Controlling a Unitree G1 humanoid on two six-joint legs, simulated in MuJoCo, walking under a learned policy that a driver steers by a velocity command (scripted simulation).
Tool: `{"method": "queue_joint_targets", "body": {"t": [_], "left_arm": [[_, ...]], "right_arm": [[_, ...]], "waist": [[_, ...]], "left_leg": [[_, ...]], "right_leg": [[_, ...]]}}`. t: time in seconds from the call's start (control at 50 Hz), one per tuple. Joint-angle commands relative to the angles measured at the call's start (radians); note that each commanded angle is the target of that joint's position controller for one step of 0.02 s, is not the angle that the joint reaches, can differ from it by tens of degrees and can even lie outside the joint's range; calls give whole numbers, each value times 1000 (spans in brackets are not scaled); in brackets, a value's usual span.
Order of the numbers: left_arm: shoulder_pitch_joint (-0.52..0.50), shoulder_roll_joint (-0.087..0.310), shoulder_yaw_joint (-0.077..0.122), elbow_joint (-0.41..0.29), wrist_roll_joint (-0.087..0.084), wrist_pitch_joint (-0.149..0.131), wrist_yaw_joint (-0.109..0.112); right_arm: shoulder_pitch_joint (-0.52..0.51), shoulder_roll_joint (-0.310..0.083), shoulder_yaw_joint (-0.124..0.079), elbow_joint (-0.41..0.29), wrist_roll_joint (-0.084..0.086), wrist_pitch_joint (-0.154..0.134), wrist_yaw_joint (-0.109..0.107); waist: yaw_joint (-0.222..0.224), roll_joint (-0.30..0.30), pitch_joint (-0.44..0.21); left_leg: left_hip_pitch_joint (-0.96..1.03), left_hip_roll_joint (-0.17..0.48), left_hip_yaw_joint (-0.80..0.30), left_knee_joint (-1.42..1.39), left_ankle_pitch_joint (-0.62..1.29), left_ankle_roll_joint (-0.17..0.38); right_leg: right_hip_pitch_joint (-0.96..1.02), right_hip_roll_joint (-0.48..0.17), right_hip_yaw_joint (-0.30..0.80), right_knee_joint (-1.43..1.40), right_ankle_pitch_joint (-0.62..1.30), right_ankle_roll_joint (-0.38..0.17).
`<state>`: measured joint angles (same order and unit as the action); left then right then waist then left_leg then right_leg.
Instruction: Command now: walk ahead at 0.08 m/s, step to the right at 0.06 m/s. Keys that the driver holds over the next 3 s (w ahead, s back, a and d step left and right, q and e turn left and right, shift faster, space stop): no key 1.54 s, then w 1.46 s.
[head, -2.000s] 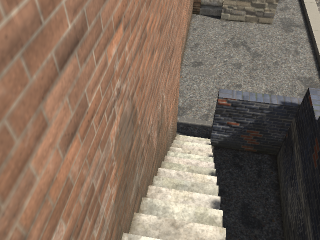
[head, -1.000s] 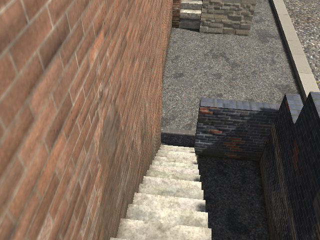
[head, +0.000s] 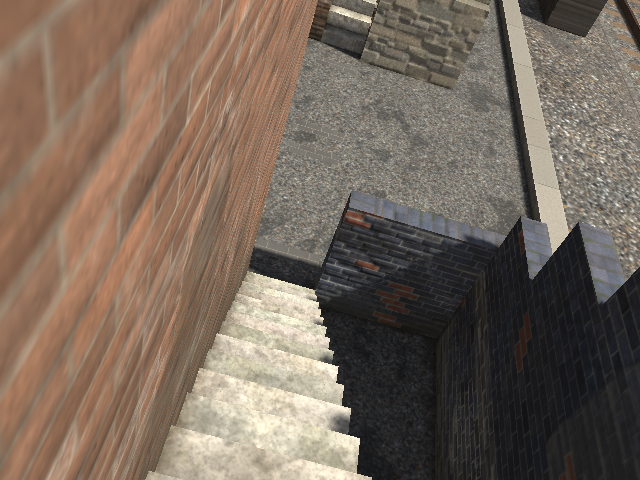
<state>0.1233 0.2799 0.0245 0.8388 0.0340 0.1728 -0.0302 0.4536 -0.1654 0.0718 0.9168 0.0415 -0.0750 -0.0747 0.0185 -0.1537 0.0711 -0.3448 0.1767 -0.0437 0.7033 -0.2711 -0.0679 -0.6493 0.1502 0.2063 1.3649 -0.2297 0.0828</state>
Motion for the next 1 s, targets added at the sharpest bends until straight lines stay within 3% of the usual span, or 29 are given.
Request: {"method": "queue_joint_targets", "body": {"t": [0.02,0.04,0.06,0.08,0.1,0.12,0.14,0.16,0.18,0.2,0.22,0.24,0.26,0.28,0.3,0.32,0.38,0.4,0.44,0.58,0.6,0.62,0.64,0.66,0.68,0.7,0.74,0.8,1.0], "left_arm": [[130,-6,4,11,-3,-18,-32],[113,4,-3,-11,-14,-28,-48],[103,-9,-20,-40,-6,-31,-54],[220,-120,-67,-32,-107,-172,-84],[257,-2,-26,5,23,-91,-81],[159,-6,-30,-51,5,-66,-74],[95,3,-25,-81,-5,-70,-62],[112,-39,-40,-87,-20,-94,-55],[33,10,-38,-111,-4,-95,-42],[65,280,30,-100,-140,-190,-28],[63,176,-13,-129,-144,-250,-37],[59,160,-21,-138,-105,-269,-45],[103,201,1,-129,-76,-265,-44],[103,174,-4,-141,-66,-261,-46],[133,123,-16,-159,-75,-266,-53],[133,112,-20,-156,-74,-272,-53],[89,158,-9,-167,-66,-302,-60],[93,141,-19,-167,-62,-318,-64],[108,166,-12,-160,-57,-326,-71],[93,184,4,-156,-46,-326,-86],[161,29,-22,-138,-14,-253,-55],[153,46,-21,-138,-12,-216,-41],[124,51,-15,-153,-12,-198,-34],[52,210,11,-167,-85,-262,-80],[77,187,14,-166,-66,-287,-78],[86,188,13,-161,-50,-297,-74],[76,162,8,-161,-39,-302,-66],[62,130,-2,-159,-43,-306,-58],[89,152,-3,-119,-51,-296,-41]], "right_arm": [[-41,-270,-63,-80,2,-13,8],[-108,-239,-53,-96,-4,-2,16],[-178,-215,-54,-140,-16,11,25],[-324,-173,-38,-160,-116,28,155],[-83,-314,-112,-111,-37,52,34],[-85,-255,-85,-95,-46,73,26],[-22,-210,-80,-74,-52,76,21],[9,-176,-86,-31,-58,74,42],[15,-186,-100,-72,-37,52,46],[-105,-36,-38,-242,-142,60,137],[-171,-83,-50,-203,-140,56,183],[-135,-103,-52,-178,-102,45,207],[-91,-124,-53,-164,-88,43,205],[-40,-124,-49,-151,-92,30,200],[21,-110,-43,-111,-91,8,194],[-45,-107,-35,-144,-84,4,192],[-152,-127,-31,-202,-61,15,199],[-105,-129,-36,-186,-54,14,196],[-128,-131,-33,-194,-53,18,193],[-136,-146,-37,-216,-45,32,193],[-73,-244,-106,-126,9,66,86],[-59,-186,-83,-133,11,87,59],[-73,-170,-79,-127,3,101,48],[-182,-66,-19,-231,-79,55,153],[-193,-114,-37,-195,-82,37,182],[-168,-142,-46,-187,-81,26,191],[-128,-167,-54,-168,-78,12,191],[-145,-153,-46,-186,-62,13,193],[-95,-145,-43,-180,-62,12,189]], "waist": [[21,512,-1],[60,488,39],[54,533,26],[131,407,249],[16,508,-14],[9,587,67],[-8,480,98],[-2,349,95],[-77,129,97],[-54,-397,20],[-42,-24,8],[-51,69,-14],[-46,-1,-40],[-49,1,-46],[-22,61,-49],[-8,47,-44],[-14,14,-133],[-21,27,-172],[-14,59,-151],[-20,101,-136],[-3,176,-173],[-31,105,-160],[-34,79,-124],[-27,-22,-54],[2,156,-95],[1,174,-81],[-5,164,-79],[3,169,-94],[8,168,-77]], "left_leg": [[-277,164,-141,-451,-294,127],[-223,133,-102,-457,-400,107],[-292,82,-19,-490,-412,75],[-386,-4,-20,-386,-411,25],[-292,59,-29,-490,-556,77],[-209,53,-42,-466,-578,100],[-202,46,-40,-408,-543,83],[-189,-7,51,-159,-366,70],[-286,-28,99,-239,-238,18],[-171,-117,89,-69,-85,-33],[4,-117,111,-80,16,-53],[55,-107,117,-109,56,-66],[93,-109,118,-124,50,-59],[92,-100,111,-142,59,-53],[92,-100,93,-161,40,-49],[126,-91,87,-167,67,-53],[138,-95,84,-132,174,-55],[131,-90,98,-121,198,-57],[114,-77,103,-106,234,-57],[100,-44,126,-84,237,-70],[106,-24,162,-116,147,-49],[127,-16,171,-138,116,-49],[127,-11,170,-149,122,-50],[48,-17,122,-115,241,-56],[93,-29,143,-134,245,-54],[86,-34,156,-155,232,-53],[93,-26,158,-163,190,-51],[102,-9,139,-174,188,-47],[104,-12,158,-177,132,-49]], "right_leg": [[278,1,-106,152,71,5],[222,-68,-84,-141,11,-8],[408,-61,-154,-320,1,-13],[290,-218,-196,-726,-108,54],[672,12,-264,-534,-103,-66],[586,-84,-151,-877,-220,-135],[618,-107,-87,-1010,-135,-163],[625,-212,44,-1119,-108,-154],[607,-257,175,-958,164,-174],[376,-199,51,-975,184,-180],[244,-173,20,-986,162,-115],[211,-187,4,-974,84,-92],[227,-175,-23,-963,9,-88],[233,-177,-35,-948,-58,-85],[253,-194,-18,-967,-193,-83],[224,-191,5,-983,-175,-76],[323,-201,5,-918,272,-71],[370,-207,15,-896,378,-74],[395,-203,3,-862,535,-67],[419,-193,-17,-819,598,-61],[538,-263,45,-813,855,-121],[541,-256,44,-820,864,-133],[524,-242,38,-830,833,-142],[446,-150,-70,-775,531,-78],[401,-160,-57,-803,396,-62],[382,-150,-66,-814,295,-57],[355,-139,-76,-820,179,-54],[352,-152,-63,-818,139,-58],[344,-139,-78,-835,87,-72]]}}
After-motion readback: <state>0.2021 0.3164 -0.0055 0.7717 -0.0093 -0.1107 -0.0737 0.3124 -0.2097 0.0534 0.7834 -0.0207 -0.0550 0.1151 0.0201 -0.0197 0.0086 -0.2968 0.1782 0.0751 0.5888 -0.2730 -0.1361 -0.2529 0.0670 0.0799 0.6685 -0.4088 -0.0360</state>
